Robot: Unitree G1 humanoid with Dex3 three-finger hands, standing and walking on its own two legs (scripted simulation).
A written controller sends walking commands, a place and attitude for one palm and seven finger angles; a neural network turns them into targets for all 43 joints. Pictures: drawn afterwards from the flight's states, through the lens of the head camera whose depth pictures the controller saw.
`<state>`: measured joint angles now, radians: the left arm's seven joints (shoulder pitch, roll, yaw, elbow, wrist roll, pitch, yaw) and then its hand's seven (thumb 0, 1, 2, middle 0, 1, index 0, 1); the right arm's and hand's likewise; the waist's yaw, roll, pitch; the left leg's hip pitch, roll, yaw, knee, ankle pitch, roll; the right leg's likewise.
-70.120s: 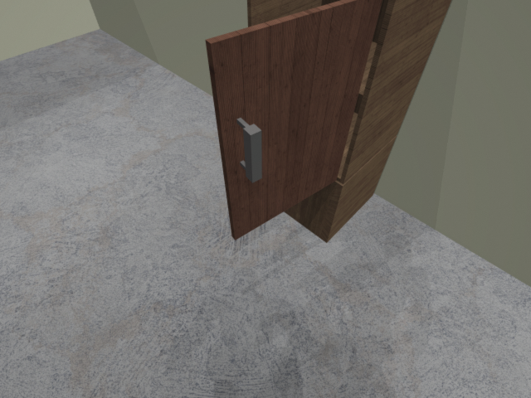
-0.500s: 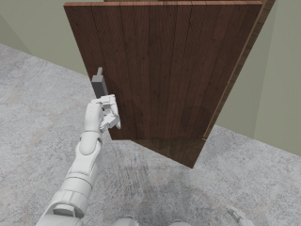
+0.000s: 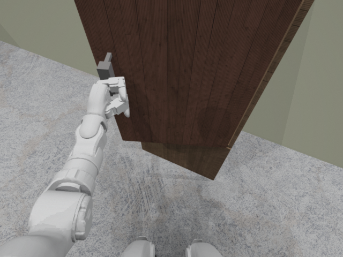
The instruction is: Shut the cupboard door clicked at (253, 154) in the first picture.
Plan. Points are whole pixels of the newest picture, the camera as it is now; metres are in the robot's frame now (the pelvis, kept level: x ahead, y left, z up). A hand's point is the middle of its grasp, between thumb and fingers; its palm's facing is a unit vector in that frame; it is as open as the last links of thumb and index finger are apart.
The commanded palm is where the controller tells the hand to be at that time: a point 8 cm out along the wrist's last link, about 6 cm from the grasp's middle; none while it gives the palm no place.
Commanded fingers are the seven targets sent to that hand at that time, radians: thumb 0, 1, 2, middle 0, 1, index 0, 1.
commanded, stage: push the door shut along its arc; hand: left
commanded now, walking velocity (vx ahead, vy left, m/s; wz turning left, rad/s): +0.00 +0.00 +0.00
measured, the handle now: (112, 81) +0.53 +0.14 +0.08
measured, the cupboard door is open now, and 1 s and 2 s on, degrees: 21 9 1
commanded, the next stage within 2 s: pull the fist back off the door in 1.32 s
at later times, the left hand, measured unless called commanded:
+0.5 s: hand (141, 84) +0.52 +0.07 +0.08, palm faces -0.25 -0.97 -0.03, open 3.1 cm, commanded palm +0.52 +0.11 +0.08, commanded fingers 0.00 0.90 0.90 -1.30 -1.50 -1.30 -1.50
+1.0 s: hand (152, 72) +0.56 +0.04 +0.08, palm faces -0.35 -0.94 -0.02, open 3.0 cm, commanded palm +0.57 +0.07 +0.08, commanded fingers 0.00 0.90 0.90 -1.30 -1.50 -1.30 -1.50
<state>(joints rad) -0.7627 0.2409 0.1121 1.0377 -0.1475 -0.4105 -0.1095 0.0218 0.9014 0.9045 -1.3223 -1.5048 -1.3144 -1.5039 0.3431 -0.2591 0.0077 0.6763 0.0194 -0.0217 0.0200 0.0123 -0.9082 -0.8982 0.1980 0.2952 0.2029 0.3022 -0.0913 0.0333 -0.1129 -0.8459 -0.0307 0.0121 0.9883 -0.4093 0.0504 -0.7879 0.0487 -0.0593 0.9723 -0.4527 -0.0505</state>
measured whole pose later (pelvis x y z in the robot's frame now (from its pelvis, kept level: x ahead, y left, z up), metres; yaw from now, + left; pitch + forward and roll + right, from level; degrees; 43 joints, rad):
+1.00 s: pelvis +0.01 +0.00 -0.02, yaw -2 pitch +25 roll -3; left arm -1.23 0.42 0.19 1.33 -0.06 -0.29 -0.27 -0.01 0.88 0.94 -1.30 -1.50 -1.30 -1.50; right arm 0.44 -0.27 0.03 0.67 -0.02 0.00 0.05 0.01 -0.91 -0.90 0.20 0.30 0.20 0.30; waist -0.24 0.06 -0.12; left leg -1.10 0.00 0.00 1.12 -0.47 0.05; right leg -1.02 0.07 -0.07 1.07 -0.49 -0.05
